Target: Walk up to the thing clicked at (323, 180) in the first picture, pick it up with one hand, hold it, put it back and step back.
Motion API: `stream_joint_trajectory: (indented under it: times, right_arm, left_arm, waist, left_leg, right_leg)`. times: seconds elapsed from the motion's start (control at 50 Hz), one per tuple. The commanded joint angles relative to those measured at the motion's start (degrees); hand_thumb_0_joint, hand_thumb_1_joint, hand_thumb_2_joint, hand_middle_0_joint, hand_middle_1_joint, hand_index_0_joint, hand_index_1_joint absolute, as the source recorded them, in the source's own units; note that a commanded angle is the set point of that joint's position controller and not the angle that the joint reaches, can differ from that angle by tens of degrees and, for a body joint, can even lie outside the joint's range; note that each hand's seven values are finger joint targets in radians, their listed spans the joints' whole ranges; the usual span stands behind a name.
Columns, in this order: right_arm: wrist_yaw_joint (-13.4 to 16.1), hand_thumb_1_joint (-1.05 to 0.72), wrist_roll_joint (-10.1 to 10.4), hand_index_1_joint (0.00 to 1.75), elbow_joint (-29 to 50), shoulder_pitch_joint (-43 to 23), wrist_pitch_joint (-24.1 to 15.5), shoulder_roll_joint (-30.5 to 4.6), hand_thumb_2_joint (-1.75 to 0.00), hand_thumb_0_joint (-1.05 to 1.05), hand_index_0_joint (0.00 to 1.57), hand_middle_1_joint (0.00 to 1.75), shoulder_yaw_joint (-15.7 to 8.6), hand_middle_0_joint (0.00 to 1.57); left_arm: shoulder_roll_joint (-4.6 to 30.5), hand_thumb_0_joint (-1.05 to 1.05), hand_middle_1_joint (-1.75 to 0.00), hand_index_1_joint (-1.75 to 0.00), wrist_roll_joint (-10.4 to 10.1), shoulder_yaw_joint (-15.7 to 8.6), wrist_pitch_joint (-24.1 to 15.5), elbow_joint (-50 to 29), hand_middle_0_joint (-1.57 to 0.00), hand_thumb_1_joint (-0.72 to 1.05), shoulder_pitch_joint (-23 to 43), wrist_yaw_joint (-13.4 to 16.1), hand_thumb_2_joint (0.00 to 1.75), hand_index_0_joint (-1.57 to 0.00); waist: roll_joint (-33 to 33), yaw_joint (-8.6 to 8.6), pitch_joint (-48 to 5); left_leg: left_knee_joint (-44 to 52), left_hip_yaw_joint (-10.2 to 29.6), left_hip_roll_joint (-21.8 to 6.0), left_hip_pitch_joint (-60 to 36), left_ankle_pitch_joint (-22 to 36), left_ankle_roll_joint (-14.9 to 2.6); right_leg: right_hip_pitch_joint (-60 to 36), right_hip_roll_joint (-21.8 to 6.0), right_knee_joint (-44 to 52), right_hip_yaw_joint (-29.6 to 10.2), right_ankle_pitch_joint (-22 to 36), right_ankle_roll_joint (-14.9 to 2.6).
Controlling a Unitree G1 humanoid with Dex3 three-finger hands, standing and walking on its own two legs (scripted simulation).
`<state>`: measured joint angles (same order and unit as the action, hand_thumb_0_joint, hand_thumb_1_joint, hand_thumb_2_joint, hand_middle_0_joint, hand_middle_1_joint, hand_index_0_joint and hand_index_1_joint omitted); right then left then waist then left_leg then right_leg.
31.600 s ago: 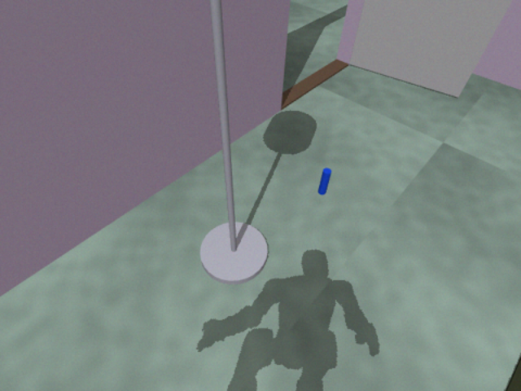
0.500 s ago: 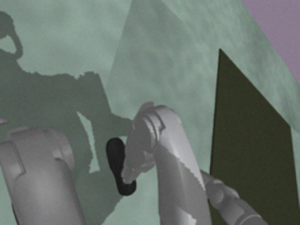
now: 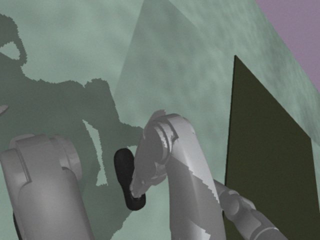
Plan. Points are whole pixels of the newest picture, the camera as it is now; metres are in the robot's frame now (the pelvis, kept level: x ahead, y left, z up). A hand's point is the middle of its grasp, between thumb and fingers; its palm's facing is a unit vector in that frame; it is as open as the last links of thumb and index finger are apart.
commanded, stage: close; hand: left
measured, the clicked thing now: out of the picture +0.43 +0.25 -0.21
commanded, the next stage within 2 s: settle in 0.38 s
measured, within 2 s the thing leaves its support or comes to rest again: leaves its support in 0.76 s
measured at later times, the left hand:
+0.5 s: hand out of the picture +0.43 +0.24 -0.19, palm faces +0.27 -0.96 +0.00, open 5.0 cm
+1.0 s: hand out of the picture +0.43 +0.26 -0.14, palm faces +0.27 -0.96 -0.03, open 5.0 cm
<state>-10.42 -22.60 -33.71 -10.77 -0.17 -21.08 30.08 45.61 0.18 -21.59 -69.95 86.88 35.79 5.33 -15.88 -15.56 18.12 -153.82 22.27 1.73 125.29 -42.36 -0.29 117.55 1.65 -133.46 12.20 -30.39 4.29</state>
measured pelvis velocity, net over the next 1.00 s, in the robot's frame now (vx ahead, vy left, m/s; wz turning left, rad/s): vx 0.00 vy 0.00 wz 0.02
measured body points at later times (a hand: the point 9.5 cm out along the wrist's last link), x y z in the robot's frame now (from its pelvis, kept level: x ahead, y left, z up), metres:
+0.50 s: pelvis +0.00 +0.00 +0.00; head +0.23 +0.21 +0.32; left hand +0.41 +0.29 -0.19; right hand +0.17 -0.24 -0.02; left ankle +0.08 +0.11 -0.25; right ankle +0.17 -0.14 -0.25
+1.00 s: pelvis +0.00 +0.00 +0.01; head +0.21 +0.20 +0.35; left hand +0.41 +0.31 -0.13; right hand +0.17 -0.24 -0.03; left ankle +0.08 +0.11 -0.25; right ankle +0.17 -0.14 -0.25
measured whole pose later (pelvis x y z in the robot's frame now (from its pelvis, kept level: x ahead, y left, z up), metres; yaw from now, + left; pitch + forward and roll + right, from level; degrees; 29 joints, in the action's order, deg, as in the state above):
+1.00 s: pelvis +0.00 +0.00 +0.01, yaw +1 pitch +15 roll -20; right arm -11.6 -19.5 -33.9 -6.2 1.7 -19.7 25.2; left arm 41.9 1.1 -18.5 -60.5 72.6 36.2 5.1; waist -12.2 -14.4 13.4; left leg -150.8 20.2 2.0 126.3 -41.8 -0.1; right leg 118.6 0.3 -132.3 11.0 -31.3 4.0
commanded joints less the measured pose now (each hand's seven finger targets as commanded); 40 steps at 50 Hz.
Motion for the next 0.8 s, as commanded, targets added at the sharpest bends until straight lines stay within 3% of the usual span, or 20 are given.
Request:
stream_joint_trajectory:
  times: [0.0,0.06,0.14,0.22,0.32,0.46,0.52,0.54,0.56,0.62,0.72,0.78]
  right_arm:
    - [0.7,-0.87,-0.1,0.30,0.1,1.7,0.6,-21.7,-0.90,0.00,0.20,0.30,-7.3,0.20]
    - [0.4,-0.86,-0.2,0.30,0.2,1.4,0.6,-21.6,-0.90,0.00,0.20,0.30,-7.2,0.20]
    - [0.2,-0.86,-0.3,0.30,0.7,1.5,1.1,-21.6,-0.90,0.00,0.20,0.30,-7.2,0.20]
    - [0.1,-0.86,-0.6,0.30,0.6,1.5,1.3,-21.4,-0.89,0.00,0.20,0.30,-6.8,0.20]
    - [0.1,-0.86,-0.4,0.30,0.8,1.5,1.2,-21.7,-0.89,0.00,0.20,0.30,-6.9,0.20]
    - [0.1,-0.87,-0.4,0.30,1.1,1.6,1.8,-21.6,-0.89,0.00,0.20,0.30,-6.3,0.20]
    - [0.1,-0.89,-0.4,0.30,1.2,1.6,1.7,-21.6,-0.90,0.00,0.20,0.30,-6.2,0.20]
    - [0.2,-0.89,-0.3,0.30,1.7,1.2,1.7,-21.7,-0.91,0.00,0.20,0.30,-6.3,0.20]
    - [0.2,-0.89,-0.3,0.30,1.3,1.5,1.7,-21.8,-0.90,0.00,0.20,0.30,-6.2,0.20]
    - [0.3,-0.89,0.1,0.30,1.7,1.6,1.8,-21.8,-0.90,0.00,0.20,0.30,-6.6,0.20]
    - [0.3,-0.88,0.4,0.30,1.7,3.2,2.4,-21.5,-0.90,0.00,0.20,0.30,-7.3,0.20]
    - [0.2,-0.88,0.7,0.30,1.4,4.1,2.6,-20.9,-0.90,0.00,0.20,0.30,-8.2,0.20]
  left_arm:
    - [3.9,0.00,-0.57,-0.60,0.0,1.5,-4.2,-6.5,-0.59,0.41,14.2,-0.3,0.68,-0.55]
    - [4.6,0.00,-0.65,-0.68,0.7,1.2,-4.0,-5.5,-0.69,0.49,14.1,0.3,0.74,-0.65]
    - [5.1,0.00,-0.77,-0.80,2.0,0.8,-3.7,-5.1,-0.81,0.61,12.6,0.9,0.85,-0.77]
    - [6.1,0.00,-0.90,-0.92,2.1,0.5,-3.8,-5.5,-0.96,0.78,14.6,1.6,0.96,-0.92]
    - [4.7,0.00,-1.14,-1.16,1.6,1.4,-3.5,-5.4,-1.20,0.80,16.5,1.9,1.13,-1.17]
    - [6.0,0.00,-1.35,-1.37,2.1,1.3,-3.4,-4.4,-1.38,0.86,17.2,1.8,1.31,-1.35]
    - [6.1,0.00,-1.37,-1.41,1.6,1.1,-3.3,-4.5,-1.33,0.74,17.5,1.8,1.34,-1.29]
    - [5.6,0.00,-1.37,-1.41,1.1,0.9,-3.1,-5.1,-1.31,0.73,16.3,1.7,1.36,-1.27]
    - [6.1,0.00,-1.35,-1.39,1.0,0.9,-3.3,-5.4,-1.31,0.78,17.1,1.6,1.33,-1.28]
    - [5.9,0.00,-1.41,-1.44,0.9,0.8,-2.9,-7.1,-1.36,0.66,16.5,1.4,1.33,-1.33]
    - [7.6,0.00,-1.41,-1.44,0.9,-1.1,-2.0,-12.4,-1.37,0.68,16.4,1.3,1.34,-1.34]
    - [8.0,0.00,-1.41,-1.45,1.1,-1.6,-0.8,-16.6,-1.37,0.67,16.2,1.2,1.35,-1.33]
  waist:
    - [30.6,-9.18,-28.7]
    - [31.1,-8.89,-28.3]
    - [33.4,-7.86,-29.4]
    - [33.0,-8.90,-29.1]
    - [31.7,-10.34,-29.5]
    - [32.0,-10.38,-29.4]
    - [32.3,-10.21,-29.2]
    - [32.1,-9.39,-29.4]
    - [32.8,-9.79,-29.8]
    - [33.0,-9.14,-30.1]
    - [36.2,-8.12,-34.2]
    - [37.2,-6.92,-36.2]
  left_leg:
    - [23.2,-3.9,-3.5,-20.6,5.2,2.49]
    - [23.4,-4.1,-3.5,-20.5,4.6,2.61]
    - [24.4,-3.5,-3.8,-24.1,8.8,3.46]
    - [23.3,-4.3,-3.6,-22.1,8.0,3.00]
    - [22.9,-3.7,-3.5,-22.6,8.6,2.56]
    - [23.3,-3.6,-3.5,-22.4,8.1,2.58]
    - [23.2,-4.1,-3.4,-21.5,7.3,2.45]
    - [23.1,-4.1,-3.4,-22.2,7.7,2.37]
    - [23.2,-4.0,-3.4,-22.0,8.0,2.54]
    - [23.1,-4.2,-3.4,-22.9,8.8,2.41]
    - [23.1,-4.7,-3.6,-26.0,13.5,2.83]
    - [24.0,-5.8,-3.6,-25.1,12.1,2.88]
  right_leg:
    - [-13.6,1.9,6.1,8.3,5.3,-3.86]
    - [-13.2,1.9,5.9,8.4,4.6,-3.87]
    - [-13.0,1.7,4.7,8.8,6.7,-4.11]
    - [-14.3,1.9,5.7,8.4,6.8,-3.93]
    - [-14.5,1.6,5.5,8.4,7.4,-3.76]
    - [-14.7,1.6,5.7,8.3,6.7,-3.93]
    - [-15.1,1.8,6.1,8.3,6.4,-3.89]
    - [-15.4,1.7,6.0,8.1,6.5,-3.93]
    - [-15.4,1.8,5.8,8.4,6.8,-3.90]
    - [-15.8,1.4,5.6,8.0,7.4,-3.93]
    - [-17.4,1.2,5.1,7.4,10.3,-4.13]
    - [-17.1,1.3,5.9,6.9,9.4,-4.37]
